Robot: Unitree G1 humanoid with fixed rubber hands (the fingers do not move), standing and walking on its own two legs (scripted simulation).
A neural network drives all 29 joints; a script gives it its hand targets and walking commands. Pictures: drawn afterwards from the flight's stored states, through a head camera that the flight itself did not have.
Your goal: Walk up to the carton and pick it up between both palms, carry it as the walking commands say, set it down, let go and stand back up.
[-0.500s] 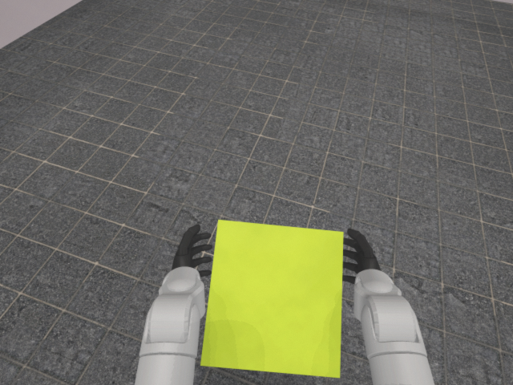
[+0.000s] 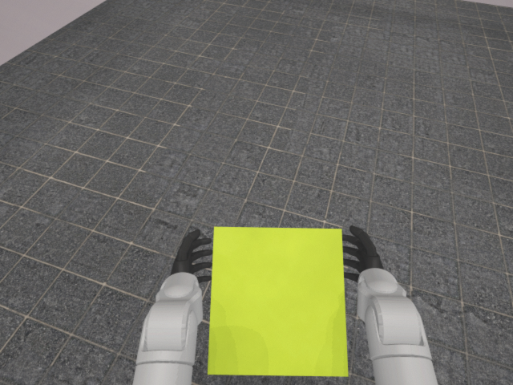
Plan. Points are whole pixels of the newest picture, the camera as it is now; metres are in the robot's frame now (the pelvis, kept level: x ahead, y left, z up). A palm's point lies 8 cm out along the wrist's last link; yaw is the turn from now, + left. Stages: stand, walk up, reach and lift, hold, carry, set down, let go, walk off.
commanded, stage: carry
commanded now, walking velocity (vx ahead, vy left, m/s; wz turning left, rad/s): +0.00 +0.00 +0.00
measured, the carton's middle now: (272, 290) +0.31 +0.00 -0.10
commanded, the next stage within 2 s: none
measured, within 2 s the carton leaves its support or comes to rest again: neither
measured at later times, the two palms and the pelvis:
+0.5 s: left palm (216, 264) +0.31 +0.09 +0.02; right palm (397, 263) +0.31 -0.19 +0.02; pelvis +0.02 -0.04 +0.00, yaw -1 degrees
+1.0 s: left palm (221, 285) +0.27 +0.08 +0.03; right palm (413, 280) +0.28 -0.20 +0.04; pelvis -0.01 -0.05 +0.00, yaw -1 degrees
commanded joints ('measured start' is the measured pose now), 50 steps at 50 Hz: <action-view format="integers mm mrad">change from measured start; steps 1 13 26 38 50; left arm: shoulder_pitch -481 -456 -435 -496 -549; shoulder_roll -953 -957 -899 -892 -882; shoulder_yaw -671 -622 -598 -571 -548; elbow -133 -151 -128 -92 -72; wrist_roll -293 -312 -266 -255 -241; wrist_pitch -60 -73 -57 -67 -73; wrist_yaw -278 -318 -297 -302 -305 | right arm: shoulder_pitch -426 -523 -387 -423 -454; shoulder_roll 853 908 874 893 908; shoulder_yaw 597 702 626 606 588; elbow -129 -240 -82 -9 47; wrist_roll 288 319 274 258 250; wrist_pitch -52 -51 -17 -13 -16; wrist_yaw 278 263 264 264 264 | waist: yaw -40 -26 -30 -27 -27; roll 174 -167 74 -29 -53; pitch -496 -597 -560 -537 -483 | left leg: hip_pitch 534 113 436 256 196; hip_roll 280 74 202 164 154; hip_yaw -178 -22 -74 -48 -37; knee -100 70 -17 -56 -77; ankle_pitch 1180 303 998 542 304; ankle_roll -23 -57 -18 -41 -41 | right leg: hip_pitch -247 330 -11 121 70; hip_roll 19 -162 -25 -84 -95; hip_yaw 36 192 66 136 161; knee -6 -406 -319 -379 -438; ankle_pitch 61 1280 534 704 565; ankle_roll -2 -122 -56 -84 -86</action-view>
